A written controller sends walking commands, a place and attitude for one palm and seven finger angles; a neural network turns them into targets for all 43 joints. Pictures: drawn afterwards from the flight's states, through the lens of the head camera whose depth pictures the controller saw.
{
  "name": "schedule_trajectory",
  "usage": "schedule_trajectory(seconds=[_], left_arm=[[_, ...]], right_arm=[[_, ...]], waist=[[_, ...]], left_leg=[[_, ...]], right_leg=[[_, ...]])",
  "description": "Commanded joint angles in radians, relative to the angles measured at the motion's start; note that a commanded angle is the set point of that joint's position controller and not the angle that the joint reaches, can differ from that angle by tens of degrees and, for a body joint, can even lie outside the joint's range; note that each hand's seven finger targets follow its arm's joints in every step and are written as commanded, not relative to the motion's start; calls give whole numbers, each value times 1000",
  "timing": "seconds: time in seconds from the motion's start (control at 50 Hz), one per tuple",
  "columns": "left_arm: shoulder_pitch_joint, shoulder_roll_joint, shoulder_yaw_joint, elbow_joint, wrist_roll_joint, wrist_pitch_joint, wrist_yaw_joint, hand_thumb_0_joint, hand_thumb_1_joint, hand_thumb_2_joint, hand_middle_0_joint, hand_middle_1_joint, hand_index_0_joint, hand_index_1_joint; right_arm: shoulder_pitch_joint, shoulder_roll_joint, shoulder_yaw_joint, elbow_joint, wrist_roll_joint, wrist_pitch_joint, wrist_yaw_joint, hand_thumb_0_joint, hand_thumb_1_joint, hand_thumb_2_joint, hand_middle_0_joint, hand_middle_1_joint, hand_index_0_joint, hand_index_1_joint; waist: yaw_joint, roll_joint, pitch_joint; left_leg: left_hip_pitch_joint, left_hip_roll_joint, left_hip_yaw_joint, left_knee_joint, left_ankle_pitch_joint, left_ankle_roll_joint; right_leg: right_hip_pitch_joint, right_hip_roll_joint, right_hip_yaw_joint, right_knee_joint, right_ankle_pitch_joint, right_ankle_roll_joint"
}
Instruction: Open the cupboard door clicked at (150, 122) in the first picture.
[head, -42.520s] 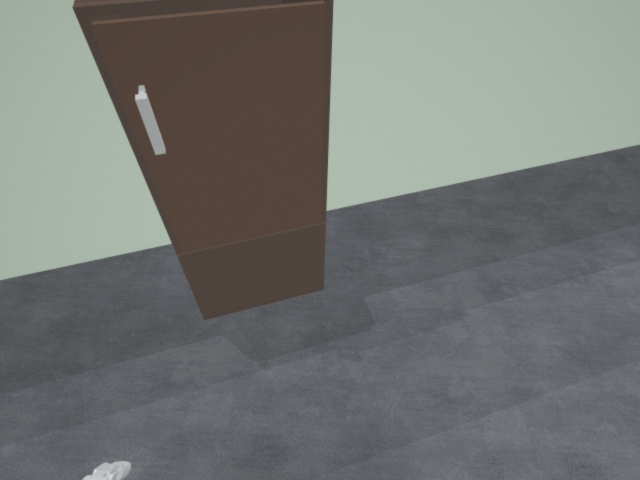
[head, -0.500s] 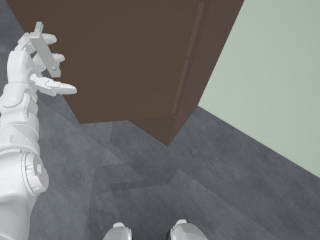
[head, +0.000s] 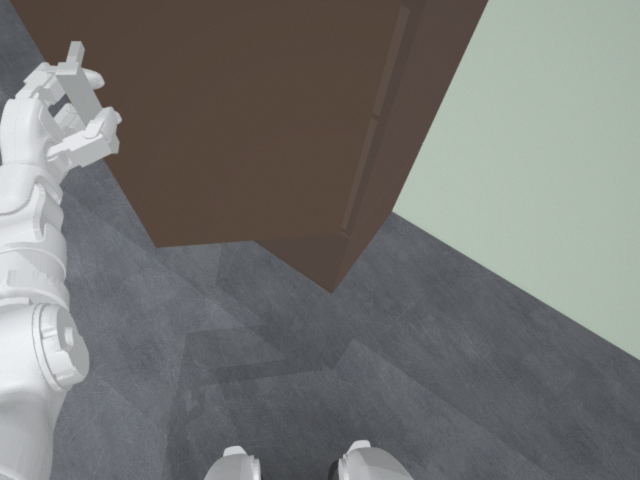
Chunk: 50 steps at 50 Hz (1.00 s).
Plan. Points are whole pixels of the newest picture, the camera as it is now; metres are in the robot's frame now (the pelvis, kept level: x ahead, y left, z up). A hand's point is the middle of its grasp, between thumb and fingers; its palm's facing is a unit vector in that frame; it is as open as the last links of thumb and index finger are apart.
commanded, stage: close the thumb around the handle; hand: left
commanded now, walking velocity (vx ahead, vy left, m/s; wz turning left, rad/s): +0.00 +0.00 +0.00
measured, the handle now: (93, 100) +0.56 +0.24 +0.10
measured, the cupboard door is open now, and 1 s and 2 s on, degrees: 43 68 83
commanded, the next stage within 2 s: pull the door open along its arc in 0.10 s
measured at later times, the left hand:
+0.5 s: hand (104, 144) +0.49 +0.22 +0.10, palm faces +0.04 -1.00 +0.00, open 6.2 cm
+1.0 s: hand (158, 240) +0.36 +0.14 +0.11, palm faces +0.42 -0.90 +0.08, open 6.3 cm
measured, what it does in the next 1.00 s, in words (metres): stands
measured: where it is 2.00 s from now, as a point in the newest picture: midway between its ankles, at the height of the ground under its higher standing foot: outside the picture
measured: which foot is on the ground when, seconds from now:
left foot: down 0.00-1.00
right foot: down 0.00-1.00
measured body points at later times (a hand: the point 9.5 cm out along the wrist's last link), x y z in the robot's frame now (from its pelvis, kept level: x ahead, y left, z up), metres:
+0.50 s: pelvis +0.01 +0.00 +0.00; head +0.11 +0.02 +0.45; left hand +0.48 +0.27 +0.10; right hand +0.01 -0.26 -0.11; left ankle +0.00 +0.10 -0.69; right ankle +0.00 -0.12 -0.69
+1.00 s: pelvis +0.00 -0.02 +0.02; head +0.03 -0.02 +0.47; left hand +0.33 +0.19 +0.10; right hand +0.18 -0.24 -0.08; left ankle +0.00 +0.10 -0.69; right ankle +0.00 -0.12 -0.69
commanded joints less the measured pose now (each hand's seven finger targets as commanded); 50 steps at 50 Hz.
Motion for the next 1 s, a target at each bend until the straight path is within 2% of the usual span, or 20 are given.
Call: schedule_trajectory(seconds=[0.0,0.02,0.04,0.08,0.12,0.16,0.2,0.32,0.42,0.58,0.66,0.68,0.7,0.72,0.76,0.78,0.82,0.86,0.94,0.98], left_arm=[[-444,279,38,-218,-17,-56,7,0,900,900,-400,-1350,-400,-1350],[-417,256,24,-193,-17,-48,7,0,900,900,-400,-1350,-400,-1350],[-426,271,36,-201,-16,-48,13,0,900,900,-400,-1350,-400,-1350],[-441,270,31,-222,-9,-52,19,0,900,900,-400,-1350,-400,-1350],[-415,250,24,-197,-6,-45,26,0,900,900,-400,-1350,-400,-1350],[-415,281,45,-209,-3,-48,29,0,900,900,-400,-1350,-400,-1350],[-441,247,15,-212,-1,-46,31,0,900,900,-400,-1350,-400,-1350],[-300,221,30,-276,-23,-44,23,0,900,900,-400,-1350,-400,-1350],[-130,184,35,-411,-55,-34,25,0,900,900,-400,-1350,-400,-1350],[267,48,7,-664,-136,10,39,0,900,900,-400,-1350,-400,-1350],[426,3,-3,-836,-151,20,64,0,900,900,-400,-1350,-400,-1350],[423,-26,109,-903,-201,34,194,0,900,900,-400,-1350,-400,-1350],[466,-133,17,-905,-182,53,257,0,900,900,-400,-1350,-400,-1350],[491,-179,-4,-922,-177,60,300,0,900,900,-400,-1350,-400,-1350],[519,-188,-7,-946,-141,66,383,0,900,900,-400,-1350,-400,-1350],[496,-205,-19,-987,-115,64,430,0,900,900,-400,-1350,-400,-1350],[498,-287,-87,-1034,-71,70,513,0,900,900,-400,-1350,-400,-1350],[492,-320,-125,-1042,-22,80,595,0,900,900,-400,-1350,-400,-1350],[511,-440,-244,-1108,76,113,746,0,900,900,-400,-1350,-400,-1350],[529,-476,-312,-1145,119,131,783,0,900,900,-400,-1350,-400,-1350]], right_arm=[[164,-187,-71,-44,-4,-17,-12,0,-900,-900,200,300,200,300],[157,-183,-69,-49,-3,-17,-10,0,-900,-900,200,300,200,300],[161,-185,-67,-51,-5,-17,-10,0,-900,-900,200,300,200,300],[162,-184,-69,-53,-6,-18,-8,0,-900,-900,200,300,200,300],[162,-183,-69,-55,-6,-15,-7,0,-900,-900,200,300,200,300],[169,-186,-69,-59,-8,-14,-7,0,-900,-900,200,300,200,300],[163,-182,-70,-55,-6,-13,-6,0,-900,-900,200,300,200,300],[152,-178,-75,-84,-5,-10,3,0,-900,-900,200,300,200,300],[120,-169,-84,-119,6,-3,12,0,-900,-900,200,300,200,300],[21,-143,-88,-185,33,-20,21,0,-900,-900,200,300,200,300],[-33,-131,-87,-214,33,-38,24,0,-900,-900,200,300,200,300],[-78,-94,-84,-219,31,-51,27,0,-900,-900,200,300,200,300],[-94,-93,-81,-215,29,-62,32,0,-900,-900,200,300,200,300],[-100,-93,-83,-211,32,-70,36,0,-900,-900,200,300,200,300],[-115,-95,-83,-200,21,-75,38,0,-900,-900,200,300,200,300],[-127,-88,-86,-197,15,-77,37,0,-900,-900,200,300,200,300],[-155,-71,-82,-194,3,-82,37,0,-900,-900,200,300,200,300],[-171,-65,-79,-183,-14,-79,34,0,-900,-900,200,300,200,300],[-229,-43,-71,-188,-37,-66,34,0,-900,-900,200,300,200,300],[-237,-42,-72,-188,-42,-55,34,0,-900,-900,200,300,200,300]], waist=[[-12,126,-434],[-5,148,-416],[-6,116,-413],[-6,140,-444],[-7,116,-427],[1,111,-443],[-14,115,-422],[35,129,-481],[76,121,-493],[130,39,-385],[155,61,-357],[234,31,-338],[196,42,-296],[185,2,-255],[185,-37,-234],[181,-36,-264],[182,-16,-260],[176,-48,-245],[182,-9,-258],[168,-17,-261]], left_leg=[[362,-33,-66,-79,396,13],[351,-36,-60,-79,380,11],[338,-34,-63,-82,383,13],[361,-34,-65,-77,409,11],[354,-33,-64,-77,406,11],[346,-35,-66,-75,419,12],[350,-31,-65,-77,399,10],[389,-32,-56,-86,469,5],[408,-30,-42,-103,541,5],[374,-39,-4,-161,537,12],[400,-45,3,-180,545,10],[349,-57,4,-194,504,-4],[359,-57,11,-207,467,-10],[353,-53,0,-217,437,-15],[337,-58,2,-218,379,-12],[351,-60,6,-219,373,-10],[364,-62,6,-222,353,-13],[365,-60,1,-221,325,-11],[392,-67,2,-228,295,-9],[407,-64,1,-230,284,-7]], right_leg=[[122,39,37,-67,334,-7],[116,39,39,-71,322,-8],[130,39,36,-67,329,-6],[123,38,35,-61,342,-6],[118,40,32,-63,337,-5],[140,41,35,-55,353,-8],[113,39,32,-63,334,-4],[167,42,27,-54,384,-10],[238,44,27,-62,450,-13],[367,35,30,-95,529,-12],[401,31,30,-99,541,-15],[411,30,15,-110,509,-12],[398,30,10,-113,485,-11],[372,30,-2,-122,446,-10],[381,27,5,-130,406,-11],[395,19,12,-130,409,-8],[392,10,15,-132,383,-10],[391,4,20,-145,352,-9],[397,-11,27,-161,305,-12],[403,-17,33,-177,297,-12]])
